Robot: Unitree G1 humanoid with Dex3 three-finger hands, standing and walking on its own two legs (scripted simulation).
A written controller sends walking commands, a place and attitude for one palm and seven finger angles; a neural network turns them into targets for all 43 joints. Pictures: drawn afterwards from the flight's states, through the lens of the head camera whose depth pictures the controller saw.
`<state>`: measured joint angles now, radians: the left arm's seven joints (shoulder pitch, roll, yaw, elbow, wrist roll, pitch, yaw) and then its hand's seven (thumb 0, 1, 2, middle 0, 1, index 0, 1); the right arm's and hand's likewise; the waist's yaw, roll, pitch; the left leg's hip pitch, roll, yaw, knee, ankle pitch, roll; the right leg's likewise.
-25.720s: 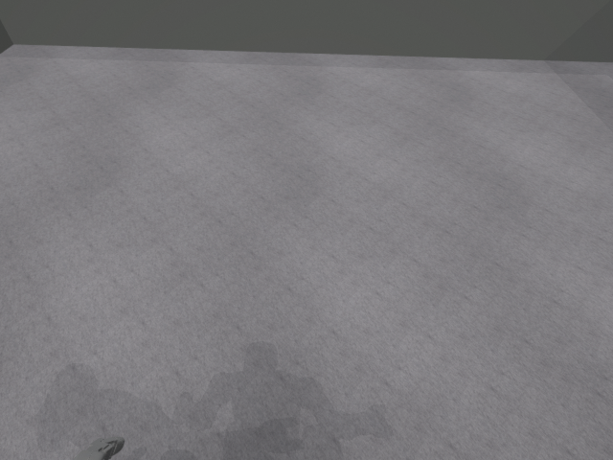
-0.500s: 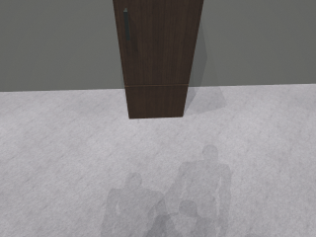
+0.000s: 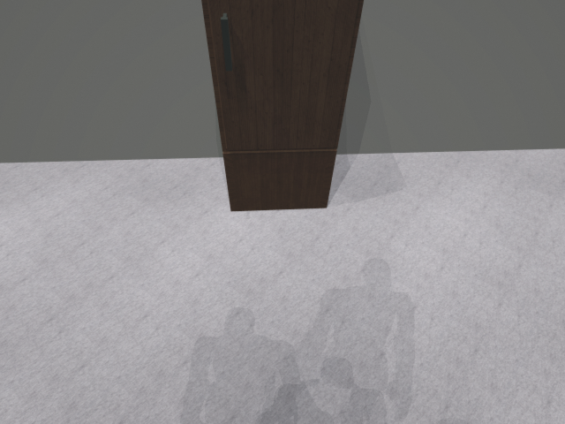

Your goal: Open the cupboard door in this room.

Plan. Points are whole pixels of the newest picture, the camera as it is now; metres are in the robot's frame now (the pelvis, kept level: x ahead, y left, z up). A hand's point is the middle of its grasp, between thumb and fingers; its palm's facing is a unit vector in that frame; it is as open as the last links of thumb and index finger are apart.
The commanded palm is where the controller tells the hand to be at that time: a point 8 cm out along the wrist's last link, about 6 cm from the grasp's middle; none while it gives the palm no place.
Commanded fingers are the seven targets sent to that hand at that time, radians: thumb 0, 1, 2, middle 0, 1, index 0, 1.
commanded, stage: walk to a spot facing it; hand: left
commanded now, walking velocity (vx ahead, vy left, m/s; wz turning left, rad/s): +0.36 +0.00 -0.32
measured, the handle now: (227, 42) +1.10 +0.24 +0.04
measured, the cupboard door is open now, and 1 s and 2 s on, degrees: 0 0 0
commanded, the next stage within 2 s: turn to face it in 0.56 s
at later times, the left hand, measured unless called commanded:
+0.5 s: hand out of the picture +0.04 +0.09 -0.16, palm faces +0.00 -0.98 -0.18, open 7.4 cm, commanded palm none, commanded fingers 0.00 0.90 0.90 -0.20 -0.30 -0.20 -0.30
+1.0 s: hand (220, 302) +0.38 +0.15 -0.19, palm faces +0.10 -0.98 -0.17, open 7.4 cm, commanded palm none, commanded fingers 0.00 0.90 0.90 -0.20 -0.30 -0.20 -0.30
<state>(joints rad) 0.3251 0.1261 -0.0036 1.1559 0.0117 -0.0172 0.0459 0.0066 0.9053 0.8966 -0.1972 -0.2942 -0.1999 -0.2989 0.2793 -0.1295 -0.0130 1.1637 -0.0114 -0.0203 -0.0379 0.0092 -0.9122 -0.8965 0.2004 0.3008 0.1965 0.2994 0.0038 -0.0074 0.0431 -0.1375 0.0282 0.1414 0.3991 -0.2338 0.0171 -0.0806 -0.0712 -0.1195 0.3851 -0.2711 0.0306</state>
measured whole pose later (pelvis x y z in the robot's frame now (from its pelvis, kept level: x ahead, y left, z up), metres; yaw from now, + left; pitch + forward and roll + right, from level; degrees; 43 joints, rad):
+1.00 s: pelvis +0.32 -0.02 -0.01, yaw +3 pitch +1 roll -1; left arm 0.18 0.17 0.05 1.01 0.03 -0.03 0.03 0.01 0.91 0.90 -0.20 -0.29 -0.20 -0.30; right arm 0.19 -0.17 -0.05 1.05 -0.02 -0.06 -0.03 -0.02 -0.94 -0.90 0.20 0.30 0.20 0.30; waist 0.02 -0.03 0.08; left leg -0.25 -0.08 0.12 0.45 -0.22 0.14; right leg -0.55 -0.13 -0.01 1.16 -0.32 0.06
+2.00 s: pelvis +0.57 -0.02 +0.00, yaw +7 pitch -1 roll -1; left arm 0.34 0.16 0.02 1.15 0.01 0.01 0.04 0.01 0.91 0.90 -0.20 -0.29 -0.20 -0.30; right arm 0.10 -0.10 -0.01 1.05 -0.02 -0.03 -0.04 0.00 -0.91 -0.90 0.20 0.30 0.20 0.30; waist 0.05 -0.06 0.07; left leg -0.25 0.05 0.13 0.49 -0.22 0.04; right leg -0.25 -0.07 -0.08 0.76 -0.52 0.04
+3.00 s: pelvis +0.54 -0.10 -0.01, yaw +7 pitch -1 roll -1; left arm 0.32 0.12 -0.01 1.13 0.02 -0.02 0.04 0.01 0.91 0.90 -0.20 -0.29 -0.20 -0.30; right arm 0.27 -0.18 -0.01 1.06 -0.02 -0.02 -0.03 0.02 -0.93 -0.90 0.20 0.30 0.20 0.30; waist 0.00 0.04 0.01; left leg -0.18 0.02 0.06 0.51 -0.31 0.01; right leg -0.20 -0.03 -0.09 0.49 -0.27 0.00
